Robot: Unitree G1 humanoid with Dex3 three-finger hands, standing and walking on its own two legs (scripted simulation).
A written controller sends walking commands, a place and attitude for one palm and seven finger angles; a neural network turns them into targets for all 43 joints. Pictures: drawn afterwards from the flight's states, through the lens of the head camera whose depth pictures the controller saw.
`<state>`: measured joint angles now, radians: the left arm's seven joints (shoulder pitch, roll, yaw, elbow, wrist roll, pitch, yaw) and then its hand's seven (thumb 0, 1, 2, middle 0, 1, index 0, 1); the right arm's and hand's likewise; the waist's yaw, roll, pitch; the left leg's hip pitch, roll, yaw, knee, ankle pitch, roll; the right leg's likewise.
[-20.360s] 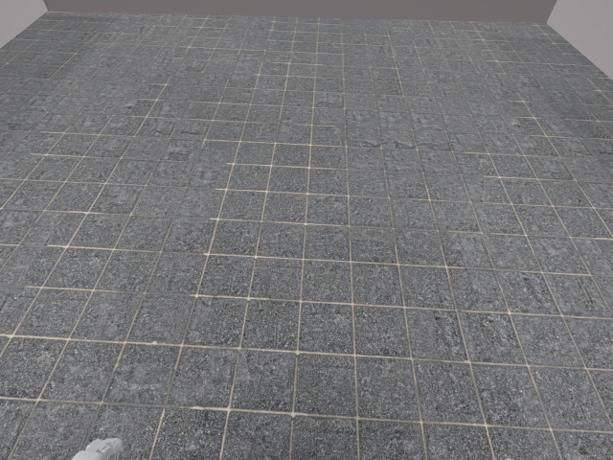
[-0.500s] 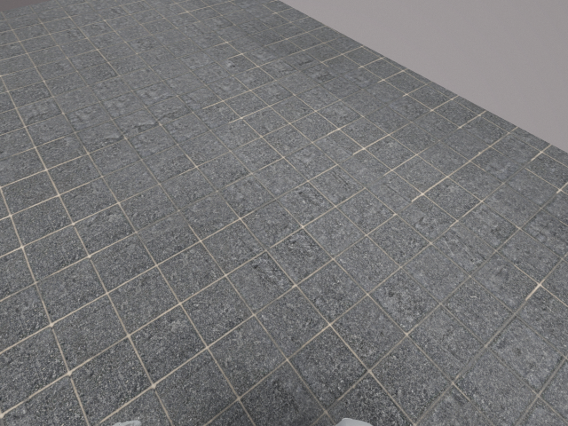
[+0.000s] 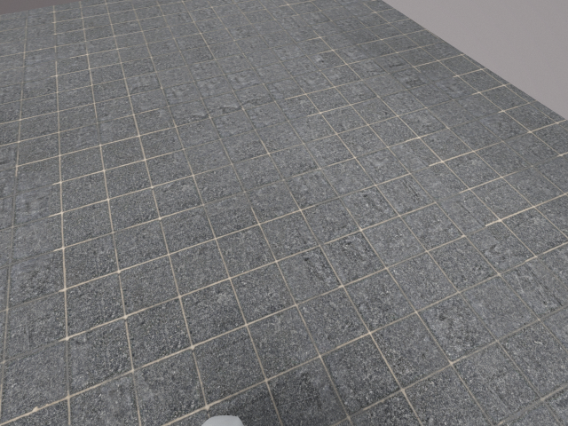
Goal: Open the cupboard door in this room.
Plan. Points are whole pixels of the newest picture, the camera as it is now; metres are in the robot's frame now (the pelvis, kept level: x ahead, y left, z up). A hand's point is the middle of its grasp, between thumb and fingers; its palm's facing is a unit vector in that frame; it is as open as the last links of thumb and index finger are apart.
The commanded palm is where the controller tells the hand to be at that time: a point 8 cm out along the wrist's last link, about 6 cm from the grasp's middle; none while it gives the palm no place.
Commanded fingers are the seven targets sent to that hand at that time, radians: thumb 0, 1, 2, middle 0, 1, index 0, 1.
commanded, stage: turn or walk to find it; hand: left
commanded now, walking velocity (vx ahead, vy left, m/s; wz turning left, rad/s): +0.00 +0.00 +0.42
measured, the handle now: out of the picture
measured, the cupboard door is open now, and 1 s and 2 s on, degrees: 0 0 0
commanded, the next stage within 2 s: stand and wait in 1.50 s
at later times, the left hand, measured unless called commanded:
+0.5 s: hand out of the picture +0.05 +0.22 -0.15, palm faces +0.20 -0.94 -0.26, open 7.4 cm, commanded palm none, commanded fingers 0.00 0.90 0.90 -0.20 -0.30 -0.20 -0.30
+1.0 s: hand out of the picture -0.12 +0.19 -0.18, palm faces +0.46 -0.85 -0.25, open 7.4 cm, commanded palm none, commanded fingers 0.00 0.90 0.90 -0.20 -0.30 -0.20 -0.30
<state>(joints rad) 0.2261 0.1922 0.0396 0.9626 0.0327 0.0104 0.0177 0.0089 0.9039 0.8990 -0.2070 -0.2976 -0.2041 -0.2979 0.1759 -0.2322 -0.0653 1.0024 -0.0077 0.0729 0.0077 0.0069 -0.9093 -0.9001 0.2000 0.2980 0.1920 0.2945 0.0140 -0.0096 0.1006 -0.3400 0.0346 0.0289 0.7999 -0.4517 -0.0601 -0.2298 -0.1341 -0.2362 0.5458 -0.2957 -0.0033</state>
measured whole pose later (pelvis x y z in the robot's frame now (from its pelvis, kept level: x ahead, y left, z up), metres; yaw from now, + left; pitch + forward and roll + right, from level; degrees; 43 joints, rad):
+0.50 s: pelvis -0.02 +0.00 +0.00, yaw +11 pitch +0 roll +1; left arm 0.13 0.21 0.04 0.94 0.01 0.04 0.01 0.01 0.91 0.90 -0.20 -0.30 -0.20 -0.30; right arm 0.20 -0.20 -0.06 0.96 -0.02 0.04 0.00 0.00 -0.90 -0.90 0.21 0.30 0.20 0.30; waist -0.02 0.01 0.07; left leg -0.27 -0.04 -0.08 0.50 -0.22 0.01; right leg -0.32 -0.04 -0.04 0.68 -0.38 0.07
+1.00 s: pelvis -0.05 +0.00 -0.01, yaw +26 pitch +0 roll +0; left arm 0.25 0.22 0.05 0.98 0.02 0.02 0.02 0.01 0.90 0.90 -0.21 -0.30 -0.20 -0.30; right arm 0.16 -0.23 -0.06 0.98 -0.01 0.05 0.01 0.01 -0.91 -0.90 0.20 0.30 0.19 0.29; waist 0.03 -0.02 0.08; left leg -0.23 0.03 0.05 0.55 -0.31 -0.03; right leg -0.29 -0.16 -0.26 0.61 -0.30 0.01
